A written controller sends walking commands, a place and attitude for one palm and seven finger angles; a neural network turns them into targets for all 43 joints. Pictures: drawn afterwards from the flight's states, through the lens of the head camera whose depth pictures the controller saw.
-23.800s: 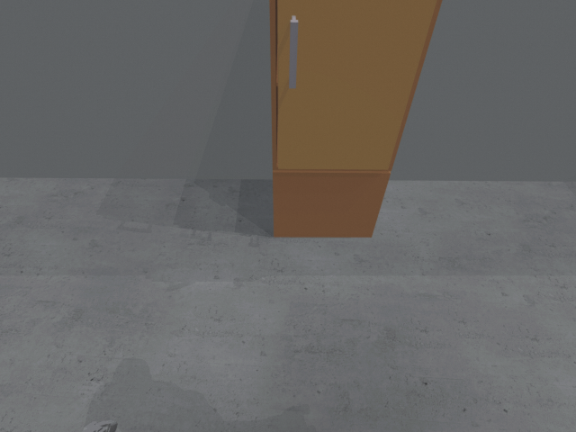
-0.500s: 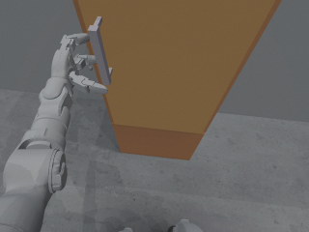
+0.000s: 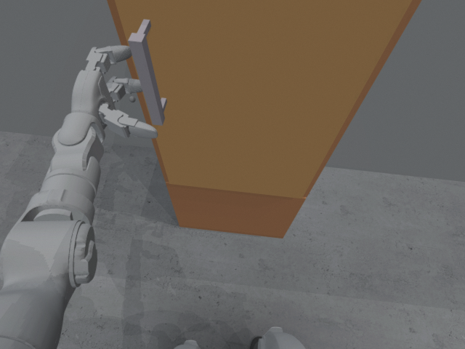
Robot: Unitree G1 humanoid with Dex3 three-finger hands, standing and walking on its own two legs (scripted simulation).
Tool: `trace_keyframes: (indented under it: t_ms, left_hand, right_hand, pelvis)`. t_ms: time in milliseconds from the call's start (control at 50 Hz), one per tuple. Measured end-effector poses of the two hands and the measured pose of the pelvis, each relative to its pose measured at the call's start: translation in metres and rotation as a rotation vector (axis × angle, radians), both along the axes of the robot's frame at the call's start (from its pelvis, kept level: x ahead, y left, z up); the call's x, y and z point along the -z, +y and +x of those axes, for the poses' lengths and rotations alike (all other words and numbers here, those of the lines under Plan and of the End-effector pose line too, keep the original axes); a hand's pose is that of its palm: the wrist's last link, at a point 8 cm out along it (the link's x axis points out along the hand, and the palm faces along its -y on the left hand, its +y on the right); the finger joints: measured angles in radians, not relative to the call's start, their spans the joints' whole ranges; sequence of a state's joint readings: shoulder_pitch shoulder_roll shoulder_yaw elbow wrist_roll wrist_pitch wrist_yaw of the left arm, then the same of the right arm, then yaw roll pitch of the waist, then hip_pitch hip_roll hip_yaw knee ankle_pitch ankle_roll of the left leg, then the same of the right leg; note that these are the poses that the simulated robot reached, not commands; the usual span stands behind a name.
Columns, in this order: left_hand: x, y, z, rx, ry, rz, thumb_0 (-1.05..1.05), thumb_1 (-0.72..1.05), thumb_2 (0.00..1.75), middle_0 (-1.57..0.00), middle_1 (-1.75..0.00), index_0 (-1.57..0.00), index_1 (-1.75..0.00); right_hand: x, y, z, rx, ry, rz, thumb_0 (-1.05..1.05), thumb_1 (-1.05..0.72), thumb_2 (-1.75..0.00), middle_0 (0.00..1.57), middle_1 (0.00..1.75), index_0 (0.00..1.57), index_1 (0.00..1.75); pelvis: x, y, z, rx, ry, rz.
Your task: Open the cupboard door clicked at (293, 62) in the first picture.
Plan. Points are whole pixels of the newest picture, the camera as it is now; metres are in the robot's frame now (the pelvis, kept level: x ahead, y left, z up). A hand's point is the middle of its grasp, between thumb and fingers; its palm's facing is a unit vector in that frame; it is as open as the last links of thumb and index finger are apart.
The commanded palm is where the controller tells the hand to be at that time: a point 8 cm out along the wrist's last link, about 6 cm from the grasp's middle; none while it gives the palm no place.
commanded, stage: move the hooked fingers beside the handle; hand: left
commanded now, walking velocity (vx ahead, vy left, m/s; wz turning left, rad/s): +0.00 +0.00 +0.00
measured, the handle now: (152, 77) +0.55 +0.14 +0.12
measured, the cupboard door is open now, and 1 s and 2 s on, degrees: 0 0 0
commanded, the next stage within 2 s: none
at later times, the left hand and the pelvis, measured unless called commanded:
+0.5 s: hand (128, 98) +0.50 +0.17 +0.12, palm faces -0.09 -1.00 -0.01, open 15.1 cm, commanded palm +0.48 +0.20 +0.12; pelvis +0.01 +0.01 +0.00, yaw -2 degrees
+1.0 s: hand (132, 95) +0.50 +0.17 +0.12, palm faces -0.12 -0.99 -0.02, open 14.0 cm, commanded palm +0.48 +0.22 +0.12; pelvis +0.00 +0.00 +0.00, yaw -4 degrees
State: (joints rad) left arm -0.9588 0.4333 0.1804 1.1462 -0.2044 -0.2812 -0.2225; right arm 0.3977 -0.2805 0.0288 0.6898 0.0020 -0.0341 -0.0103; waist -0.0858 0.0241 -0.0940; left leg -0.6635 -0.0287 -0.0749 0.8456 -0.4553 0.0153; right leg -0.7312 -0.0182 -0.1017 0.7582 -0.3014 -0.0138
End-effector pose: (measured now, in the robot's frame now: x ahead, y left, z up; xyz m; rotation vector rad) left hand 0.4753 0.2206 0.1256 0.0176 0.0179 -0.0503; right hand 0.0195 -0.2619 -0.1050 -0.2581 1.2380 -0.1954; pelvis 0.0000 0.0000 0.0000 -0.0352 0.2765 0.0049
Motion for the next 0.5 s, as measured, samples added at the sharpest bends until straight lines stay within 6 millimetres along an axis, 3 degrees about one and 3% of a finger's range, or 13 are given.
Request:
trace_keyframes:
  t_ms: [500]
  left_hand:
    - [0.0013,0.0081,0.0046,0.036,-0.008,-0.010,-0.01,-0.50,0.30,-0.30,-1.20,-0.07,-1.13]
  right_hand:
    - [-0.0046,0.0069,0.0062,0.043,-0.028,-0.008,0.01,-0.91,-0.90,0.21,0.30,0.20,0.30]
  pelvis:
    - [-0.0027,0.0068,0.0066,0.030,-0.003,-0.001]
